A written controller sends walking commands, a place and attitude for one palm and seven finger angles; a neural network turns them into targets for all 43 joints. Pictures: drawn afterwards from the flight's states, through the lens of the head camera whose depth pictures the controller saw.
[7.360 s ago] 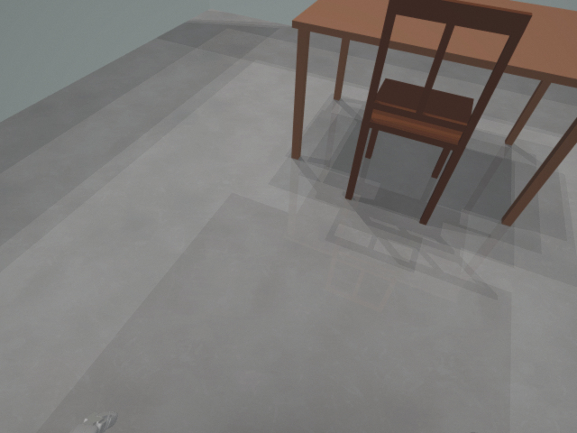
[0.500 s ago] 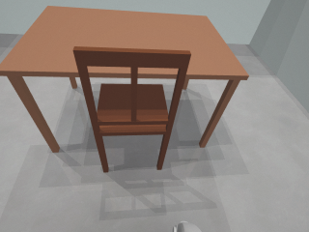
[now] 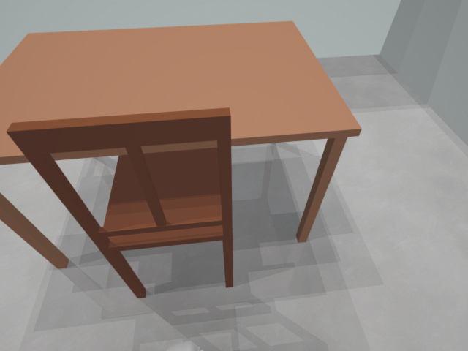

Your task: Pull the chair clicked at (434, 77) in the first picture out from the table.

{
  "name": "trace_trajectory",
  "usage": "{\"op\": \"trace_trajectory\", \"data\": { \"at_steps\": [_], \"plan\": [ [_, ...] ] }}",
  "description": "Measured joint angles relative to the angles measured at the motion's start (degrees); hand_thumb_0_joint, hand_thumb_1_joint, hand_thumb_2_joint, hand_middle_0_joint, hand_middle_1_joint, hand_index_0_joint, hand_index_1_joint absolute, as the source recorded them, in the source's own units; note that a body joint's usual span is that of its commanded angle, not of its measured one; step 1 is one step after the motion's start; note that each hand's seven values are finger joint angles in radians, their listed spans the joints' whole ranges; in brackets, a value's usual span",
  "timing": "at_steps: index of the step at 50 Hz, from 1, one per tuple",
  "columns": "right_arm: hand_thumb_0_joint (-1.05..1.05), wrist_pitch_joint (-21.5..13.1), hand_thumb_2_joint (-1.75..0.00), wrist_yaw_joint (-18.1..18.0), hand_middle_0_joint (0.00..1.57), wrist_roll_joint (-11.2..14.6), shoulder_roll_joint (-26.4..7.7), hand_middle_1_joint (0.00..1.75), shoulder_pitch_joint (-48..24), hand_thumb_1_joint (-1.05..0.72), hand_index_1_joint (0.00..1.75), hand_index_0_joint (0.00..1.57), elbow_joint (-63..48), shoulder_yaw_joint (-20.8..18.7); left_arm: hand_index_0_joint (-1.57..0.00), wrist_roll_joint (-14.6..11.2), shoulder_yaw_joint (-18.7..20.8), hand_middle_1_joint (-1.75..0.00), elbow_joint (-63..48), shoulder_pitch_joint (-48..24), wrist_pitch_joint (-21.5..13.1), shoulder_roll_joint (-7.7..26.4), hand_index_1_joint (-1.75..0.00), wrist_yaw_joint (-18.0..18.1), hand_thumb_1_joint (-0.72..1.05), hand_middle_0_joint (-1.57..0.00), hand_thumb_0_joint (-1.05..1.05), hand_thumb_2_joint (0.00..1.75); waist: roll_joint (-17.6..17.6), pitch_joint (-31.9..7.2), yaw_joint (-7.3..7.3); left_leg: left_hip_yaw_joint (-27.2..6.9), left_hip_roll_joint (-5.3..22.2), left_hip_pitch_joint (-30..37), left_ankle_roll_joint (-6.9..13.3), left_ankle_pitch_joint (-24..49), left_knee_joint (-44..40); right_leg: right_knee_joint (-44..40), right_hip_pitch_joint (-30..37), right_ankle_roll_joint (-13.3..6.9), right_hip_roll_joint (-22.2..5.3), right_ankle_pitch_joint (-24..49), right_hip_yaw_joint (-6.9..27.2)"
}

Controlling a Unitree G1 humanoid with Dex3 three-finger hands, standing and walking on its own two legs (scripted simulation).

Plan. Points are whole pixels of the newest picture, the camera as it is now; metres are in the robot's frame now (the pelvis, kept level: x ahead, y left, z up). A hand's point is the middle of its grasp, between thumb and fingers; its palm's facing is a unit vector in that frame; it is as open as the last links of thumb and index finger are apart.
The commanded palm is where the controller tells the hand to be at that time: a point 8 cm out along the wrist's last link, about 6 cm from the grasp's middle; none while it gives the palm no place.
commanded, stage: come to a stop and stand still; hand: left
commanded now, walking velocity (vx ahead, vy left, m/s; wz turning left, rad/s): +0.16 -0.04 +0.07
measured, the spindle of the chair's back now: (149, 190) +0.49 +0.22 -0.07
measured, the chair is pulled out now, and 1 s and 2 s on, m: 0.00 0.00 0.00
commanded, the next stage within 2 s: look again from close up in 1.44 s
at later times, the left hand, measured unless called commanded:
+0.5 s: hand out of the picture +0.05 +0.16 -0.18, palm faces +0.02 -0.98 -0.19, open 7.4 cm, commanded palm none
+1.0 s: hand out of the picture +0.03 +0.14 -0.17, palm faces -0.01 -0.99 -0.17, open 7.3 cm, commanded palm none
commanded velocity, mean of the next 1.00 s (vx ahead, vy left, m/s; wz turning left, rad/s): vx -0.07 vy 0.00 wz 0.00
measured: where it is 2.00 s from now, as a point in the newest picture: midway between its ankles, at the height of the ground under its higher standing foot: outside the picture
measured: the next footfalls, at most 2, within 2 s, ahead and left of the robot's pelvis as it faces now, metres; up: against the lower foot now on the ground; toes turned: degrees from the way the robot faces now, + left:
left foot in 0.18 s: +0.13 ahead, +0.11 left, +0.00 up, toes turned +1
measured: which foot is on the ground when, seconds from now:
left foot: up 0.00-0.16, down 0.18-1.00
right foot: down 0.00-1.00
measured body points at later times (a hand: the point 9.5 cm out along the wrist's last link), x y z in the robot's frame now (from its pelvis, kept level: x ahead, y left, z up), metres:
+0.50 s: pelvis +0.05 +0.00 +0.00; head +0.08 +0.00 +0.45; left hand +0.05 +0.22 -0.16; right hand +0.13 -0.22 -0.16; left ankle +0.09 +0.10 -0.74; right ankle +0.02 -0.06 -0.74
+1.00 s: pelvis +0.05 -0.02 +0.00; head +0.05 -0.03 +0.45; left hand +0.03 +0.19 -0.16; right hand -0.02 -0.21 -0.16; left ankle +0.09 +0.10 -0.74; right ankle +0.02 -0.06 -0.74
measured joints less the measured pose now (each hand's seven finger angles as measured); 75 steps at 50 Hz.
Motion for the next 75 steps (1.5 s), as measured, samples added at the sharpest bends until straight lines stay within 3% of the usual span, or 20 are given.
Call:
{"op": "trace_trajectory", "data": {
  "at_steps": [7,9,15,22,31,36,44,58,75],
  "plan": [
    [0.0,-0.6,-0.9,0.2,0.2,0.2,0.0,0.3,-5.4,-0.94,0.3,0.2,-0.8,0.5,-0.2,0.3,-0.8,-0.3,2.9,5.1,0.4,-0.4,-0.3,-0.3,0.93,-0.19,0.0,0.9,-1.1,-0.9,2.94,1.1,-1.2,5.6,-0.7,1.0,-18.3,-1.4,4.3,-0.1,1.5,-2.7,0.1],
    [0.0,-0.9,-0.9,-0.1,0.2,0.5,0.3,0.3,-6.2,-0.93,0.3,0.2,-0.4,1.2,-0.2,0.1,-1.2,-0.3,3.9,6.5,0.8,-1.0,-0.3,-0.2,0.92,-0.19,0.0,0.9,-1.3,-0.6,3.82,0.6,-1.8,9.7,-1.0,7.5,-25.5,0.1,4.9,0.3,1.8,-4.4,0.3],
    [0.0,-0.6,-0.9,-1.5,0.2,1.3,3.1,0.3,-7.6,-0.92,0.3,0.2,0.8,3.1,-0.2,-0.5,-2.4,-0.3,5.7,8.2,3.0,-2.6,-0.3,1.0,0.91,-0.19,0.01,0.9,-4.4,0.8,5.29,2.7,-4.4,15.2,1.2,6.0,-31.3,1.5,6.5,2.0,-0.8,-6.7,2.1],
    [-0.01,0.8,-0.9,-1.9,0.21,1.4,2.0,0.3,-8.5,-0.93,0.3,0.21,-0.2,1.9,-0.2,-0.1,-2.1,-0.3,3.8,7.1,4.1,-3.8,-0.3,1.0,0.91,-0.2,0.01,0.9,-2.7,3.0,4.5,4.1,-5.5,15.4,1.8,7.5,-33.3,3.5,4.6,2.3,-2.1,-6.9,3.2],
    [-0.01,2.0,-0.9,-1.3,0.2,1.1,0.0,0.3,-4.7,-0.93,0.3,0.2,2.4,1.3,-0.2,0.1,-0.9,-0.3,1.8,5.2,4.3,0.1,-0.3,1.2,0.91,-0.19,0.01,0.9,-2.3,1.7,2.98,4.1,-5.1,15.4,1.2,8.9,-33.9,4.3,3.9,1.4,-1.7,-6.4,3.2],
    [0.0,2.2,-0.9,-0.7,0.2,0.9,0.4,0.3,-1.3,-0.92,0.3,0.2,4.9,2.3,-0.2,-0.2,-1.5,-0.3,2.7,4.8,3.9,0.9,-0.3,0.9,0.91,-0.19,0.01,0.9,-2.8,0.3,2.12,3.7,-4.8,16.7,0.5,10.4,-36.1,1.9,5.4,0.9,-1.1,-5.0,2.8],
    [0.0,2.0,-0.9,-0.5,0.2,0.8,2.4,0.3,3.2,-0.92,0.3,0.2,7.7,3.4,-0.2,-0.4,-2.5,-0.3,4.5,5.8,3.4,-1.2,-0.3,0.8,0.92,-0.19,0.01,0.9,-2.5,0.1,1.6,3.2,-4.2,17.3,-0.1,11.3,-37.6,-0.7,6.6,0.3,-0.3,-3.8,2.5],
    [0.0,0.8,-0.9,-1.3,0.2,1.2,5.1,0.3,5.3,-0.91,0.3,0.2,9.0,3.7,-0.2,-0.6,-2.8,-0.3,7.2,10.5,2.7,-5.0,-0.3,1.4,0.91,-0.19,0.01,0.9,-2.3,0.5,2.19,2.4,-4.0,17.6,-0.6,9.6,-36.8,-2.0,8.0,0.1,0.2,-4.7,1.9],
    [0.01,0.5,-0.9,-2.3,0.2,1.3,3.7,0.3,1.8,-0.92,0.3,0.2,7.9,3.4,-0.2,-0.3,-2.8,-0.3,7.3,11.7,2.4,-5.7,-0.3,1.9,0.91,-0.19,0.0,0.9,-2.6,0.2,3.27,2.4,-4.1,18.8,-0.8,7.0,-35.6,-1.8,9.7,0.5,0.0,-6.7,2.1]
  ]
}}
